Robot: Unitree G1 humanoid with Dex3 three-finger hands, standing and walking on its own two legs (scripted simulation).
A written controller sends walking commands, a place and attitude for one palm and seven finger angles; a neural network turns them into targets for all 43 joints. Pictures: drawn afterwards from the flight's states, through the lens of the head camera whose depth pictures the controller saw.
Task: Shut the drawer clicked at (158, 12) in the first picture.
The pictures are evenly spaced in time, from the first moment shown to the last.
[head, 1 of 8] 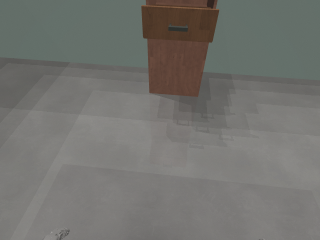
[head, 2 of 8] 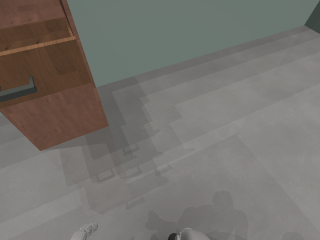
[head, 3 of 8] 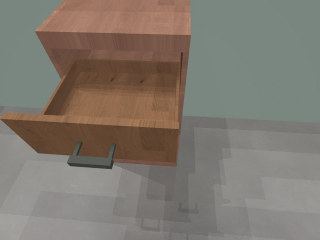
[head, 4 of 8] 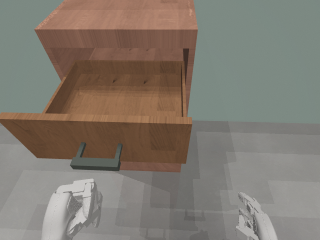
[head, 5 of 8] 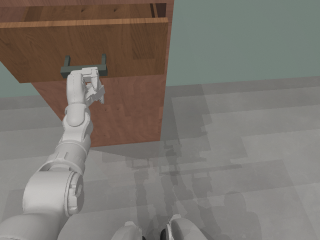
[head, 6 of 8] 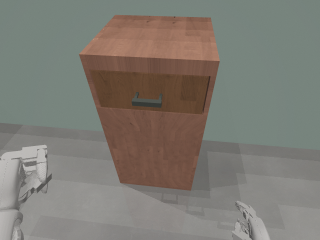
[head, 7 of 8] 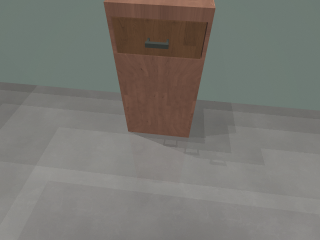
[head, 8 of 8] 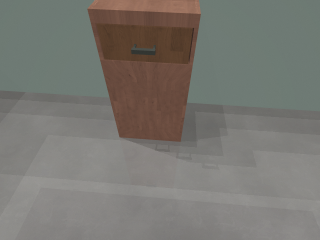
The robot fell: no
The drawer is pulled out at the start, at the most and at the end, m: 0.30 0.30 0.00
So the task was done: yes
